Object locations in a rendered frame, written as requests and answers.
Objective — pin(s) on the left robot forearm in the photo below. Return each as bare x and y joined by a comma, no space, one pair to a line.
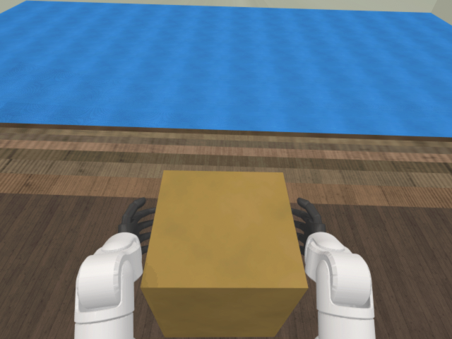
104,301

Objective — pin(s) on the right robot forearm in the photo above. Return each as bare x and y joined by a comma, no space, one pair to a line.
344,296

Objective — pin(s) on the carton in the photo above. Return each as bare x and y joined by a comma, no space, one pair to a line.
223,258

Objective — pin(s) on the right robot hand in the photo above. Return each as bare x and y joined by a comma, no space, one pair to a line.
312,218

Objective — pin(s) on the left robot hand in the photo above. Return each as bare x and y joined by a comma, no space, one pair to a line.
130,218

